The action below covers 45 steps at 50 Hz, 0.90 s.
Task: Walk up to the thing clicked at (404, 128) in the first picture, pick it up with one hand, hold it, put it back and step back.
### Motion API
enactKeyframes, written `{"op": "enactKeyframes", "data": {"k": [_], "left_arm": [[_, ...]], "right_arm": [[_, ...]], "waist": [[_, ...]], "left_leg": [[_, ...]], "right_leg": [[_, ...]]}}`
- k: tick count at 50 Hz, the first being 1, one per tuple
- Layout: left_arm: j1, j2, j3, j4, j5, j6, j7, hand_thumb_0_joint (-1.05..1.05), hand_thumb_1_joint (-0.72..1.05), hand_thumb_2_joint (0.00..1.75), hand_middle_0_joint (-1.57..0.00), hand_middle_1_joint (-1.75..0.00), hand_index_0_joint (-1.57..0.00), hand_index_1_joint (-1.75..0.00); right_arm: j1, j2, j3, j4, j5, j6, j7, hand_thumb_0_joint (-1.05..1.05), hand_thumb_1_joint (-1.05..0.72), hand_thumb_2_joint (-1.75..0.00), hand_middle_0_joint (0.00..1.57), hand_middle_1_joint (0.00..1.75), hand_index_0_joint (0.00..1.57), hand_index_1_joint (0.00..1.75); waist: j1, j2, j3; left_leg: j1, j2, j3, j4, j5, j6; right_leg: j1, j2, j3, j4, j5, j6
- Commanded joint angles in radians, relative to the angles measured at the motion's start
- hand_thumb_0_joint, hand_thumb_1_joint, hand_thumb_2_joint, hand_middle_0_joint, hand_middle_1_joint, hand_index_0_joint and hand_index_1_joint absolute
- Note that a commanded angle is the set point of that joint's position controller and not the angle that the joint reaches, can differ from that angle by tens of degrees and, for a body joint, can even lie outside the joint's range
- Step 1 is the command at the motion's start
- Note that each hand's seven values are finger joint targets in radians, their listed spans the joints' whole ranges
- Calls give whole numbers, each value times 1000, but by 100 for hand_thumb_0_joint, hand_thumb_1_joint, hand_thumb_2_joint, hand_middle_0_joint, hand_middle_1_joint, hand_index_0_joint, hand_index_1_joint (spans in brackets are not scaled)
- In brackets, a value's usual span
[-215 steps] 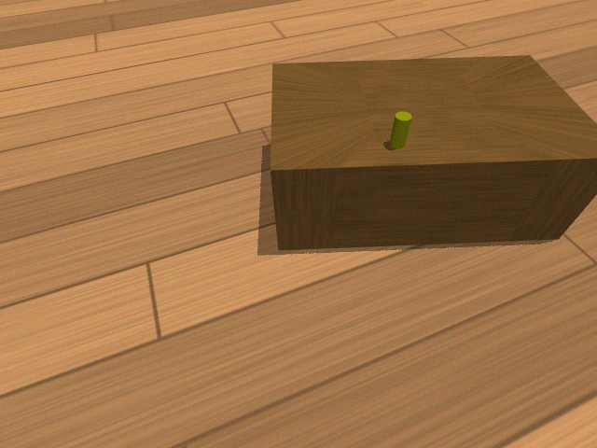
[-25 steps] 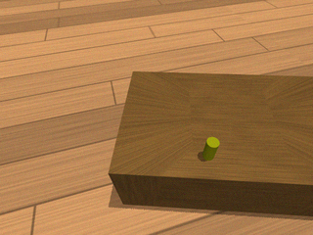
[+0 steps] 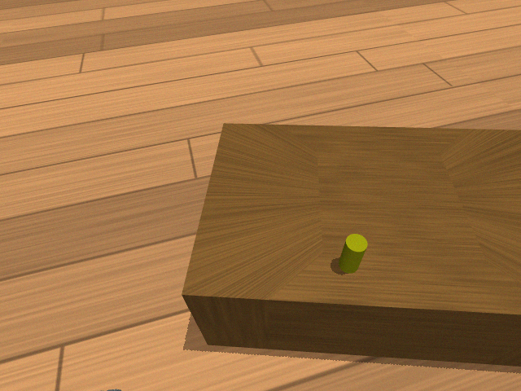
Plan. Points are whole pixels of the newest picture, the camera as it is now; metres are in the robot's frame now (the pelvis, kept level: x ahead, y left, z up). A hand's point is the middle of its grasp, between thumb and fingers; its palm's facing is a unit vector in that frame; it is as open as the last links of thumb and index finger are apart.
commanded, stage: walk up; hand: right
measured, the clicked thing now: (352, 254) +0.49 -0.20 -0.27
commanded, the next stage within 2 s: stand in 0.24 s
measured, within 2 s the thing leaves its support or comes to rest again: neither
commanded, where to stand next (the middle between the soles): +0.06 +0.02 m, yaw +0 degrees
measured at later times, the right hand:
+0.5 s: hand out of the picture +0.08 -0.25 -0.16, palm faces -0.01 +0.94 -0.33, open 7.3 cm
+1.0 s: hand out of the picture +0.07 -0.26 -0.16, palm faces -0.02 +0.94 -0.34, open 7.3 cm
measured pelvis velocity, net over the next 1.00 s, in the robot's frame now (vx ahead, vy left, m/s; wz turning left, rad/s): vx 0.00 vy -0.01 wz -0.01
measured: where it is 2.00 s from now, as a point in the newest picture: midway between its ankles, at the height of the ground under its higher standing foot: outside the picture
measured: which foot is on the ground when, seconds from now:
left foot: down 0.00-1.00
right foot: down 0.00-1.00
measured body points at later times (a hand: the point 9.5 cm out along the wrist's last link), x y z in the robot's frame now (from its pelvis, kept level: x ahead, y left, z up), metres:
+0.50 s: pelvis +0.00 +0.00 +0.00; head +0.01 +0.00 +0.45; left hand +0.09 +0.30 -0.13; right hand +0.08 -0.30 -0.13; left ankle -0.02 +0.14 -0.75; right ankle +0.02 -0.14 -0.75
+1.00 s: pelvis +0.00 -0.01 +0.00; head +0.01 -0.01 +0.45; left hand +0.07 +0.30 -0.13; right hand +0.07 -0.31 -0.13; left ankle -0.02 +0.14 -0.75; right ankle +0.02 -0.14 -0.75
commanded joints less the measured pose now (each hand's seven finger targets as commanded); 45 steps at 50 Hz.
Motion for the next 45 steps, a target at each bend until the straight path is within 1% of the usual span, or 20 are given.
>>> {"op": "enactKeyframes", "data": {"k": [1, 10, 11, 12, 13, 16, 17, 19, 21, 24, 25, 29, 30, 33, 36, 38, 41, 43, 44, 45], "left_arm": [[-61, 230, 40, -62, 4, -16, 12, 0, 90, 90, -20, -30, -20, -30], [-52, 220, 39, -72, 3, -13, 11, 0, 90, 90, -20, -30, -20, -30], [-61, 223, 40, -74, 5, -12, 11, 0, 90, 90, -20, -30, -20, -30], [-48, 228, 32, -68, 1, -11, 12, 0, 90, 90, -20, -30, -20, -30], [-38, 221, 31, -68, 1, -11, 13, 0, 90, 90, -20, -30, -20, -30], [-46, 223, 30, -68, 0, -8, 13, 0, 90, 90, -20, -30, -20, -30], [-37, 218, 26, -68, 0, -8, 12, 0, 90, 90, -20, -30, -20, -30], [-33, 225, 26, -64, -2, -9, 12, 0, 90, 90, -20, -30, -20, -30], [-30, 231, 26, -64, -2, -10, 11, 0, 90, 90, -20, -30, -20, -30], [-22, 230, 24, -64, 2, -12, 13, 0, 90, 90, -20, -30, -20, -30], [-30, 236, 25, -66, 2, -12, 14, 0, 90, 90, -20, -30, -20, -30], [-16, 229, 22, -67, -1, -12, 13, 0, 90, 90, -20, -30, -20, -30], [-18, 239, 23, -67, -1, -11, 13, 0, 90, 90, -20, -30, -20, -30], [-13, 237, 22, -66, -1, -11, 13, 0, 90, 90, -20, -30, -20, -30], [-15, 242, 22, -70, 0, -13, 14, 0, 90, 90, -20, -30, -20, -30], [-11, 240, 23, -70, 2, -14, 13, 0, 90, 90, -20, -30, -20, -30], [-7, 242, 23, -68, 1, -12, 13, 0, 90, 90, -20, -30, -20, -30], [-5, 238, 23, -71, 1, -13, 13, 0, 90, 90, -20, -30, -20, -30], [-12, 251, 27, -71, 0, -12, 13, 0, 90, 90, -20, -30, -20, -30], [-5, 244, 26, -70, 1, -11, 12, 0, 90, 90, -20, -30, -20, -30]], "right_arm": [[-44, -205, -35, -61, -1, -23, -13, 0, -90, -90, 20, 30, 20, 30], [-30, -207, -35, -69, -2, -27, -16, 0, -90, -90, 20, 30, 20, 30], [-22, -208, -36, -66, -4, -27, -17, 0, -90, -90, 20, 30, 20, 30], [-36, -208, -34, -67, -10, -31, -19, 0, -90, -90, 20, 30, 20, 30], [-46, -214, -38, -70, -10, -33, -19, 0, -90, -90, 20, 30, 20, 30], [-30, -216, -37, -64, -9, -32, -21, 0, -90, -90, 20, 30, 20, 30], [-27, -219, -37, -63, -8, -33, -21, 0, -90, -90, 20, 30, 20, 30], [-28, -212, -35, -63, -8, -33, -19, 0, -90, -90, 20, 30, 20, 30], [-23, -213, -34, -60, -6, -32, -18, 0, -90, -90, 20, 30, 20, 30], [-32, -215, -35, -65, -4, -31, -18, 0, -90, -90, 20, 30, 20, 30], [-20, -207, -32, -67, -6, -30, -18, 0, -90, -90, 20, 30, 20, 30], [-26, -216, -33, -66, -5, -30, -17, 0, -90, -90, 20, 30, 20, 30], [-28, -208, -33, -68, -5, -29, -17, 0, -90, -90, 20, 30, 20, 30], [-24, -210, -31, -66, -5, -28, -16, 0, -90, -90, 20, 30, 20, 30], [-24, -208, -33, -68, -5, -25, -14, 0, -90, -90, 20, 30, 20, 30], [-28, -210, -32, -71, -6, -24, -14, 0, -90, -90, 20, 30, 20, 30], [-24, -208, -32, -69, -6, -24, -13, 0, -90, -90, 20, 30, 20, 30], [-17, -213, -32, -68, -6, -23, -13, 0, -90, -90, 20, 30, 20, 30], [-15, -202, -30, -68, -9, -23, -13, 0, -90, -90, 20, 30, 20, 30], [-19, -212, -32, -70, -8, -22, -15, 0, -90, -90, 20, 30, 20, 30]], "waist": [[1, -5, -75], [3, 2, -84], [-3, -5, -89], [-2, 3, -76], [2, 5, -87], [-2, 2, -84], [-2, 12, -80], [-4, 5, -85], [-4, -1, -70], [-4, -8, -84], [-9, -21, -85], [-4, 4, -71], [-7, -15, -76], [-7, -1, -64], [-9, -20, -65], [-8, -14, -69], [-6, -15, -51], [-7, -3, -49], [-7, -22, -45], [-7, -7, -58]], "left_leg": [[-53, 82, -53, -71, 130, 50], [-58, 82, -54, -70, 149, 53], [-67, 83, -51, -74, 138, 54], [-55, 96, -63, -94, 172, 41], [-38, 100, -64, -84, 209, 43], [-52, 97, -60, -91, 176, 41], [-53, 100, -60, -91, 189, 42], [-49, 97, -59, -95, 180, 40], [-50, 94, -57, -98, 146, 41], [-21, 95, -54, -86, 177, 44], [-34, 93, -52, -88, 180, 43], [-31, 94, -52, -89, 173, 40], [-10, 96, -52, -87, 175, 40], [-21, 92, -50, -89, 148, 38], [-18, 93, -49, -85, 124, 42], [-27, 91, -46, -83, 118, 45], [-27, 90, -49, -91, 90, 41], [-39, 91, -46, -89, 80, 44], [-47, 88, -46, -89, 82, 43], [-35, 94, -47, -87, 85, 47]], "right_leg": [[83, -79, 79, -60, 85, -40], [100, -77, 70, -51, 106, -37], [112, -79, 72, -51, 103, -41], [91, -80, 77, -44, 112, -40], [97, -82, 72, -43, 139, -41], [104, -80, 74, -46, 110, -41], [111, -82, 76, -46, 128, -40], [111, -82, 76, -49, 119, -41], [99, -81, 81, -59, 95, -39], [91, -86, 79, -59, 141, -39], [100, -86, 76, -56, 143, -40], [88, -84, 79, -62, 133, -39], [78, -86, 77, -59, 128, -44], [67, -84, 85, -72, 107, -41], [64, -83, 85, -81, 80, -41], [76, -84, 86, -79, 107, -41], [52, -77, 88, -86, 45, -40], [59, -80, 93, -88, 45, -39], [63, -80, 94, -84, 36, -41], [64, -83, 96, -81, 54, -43]]}}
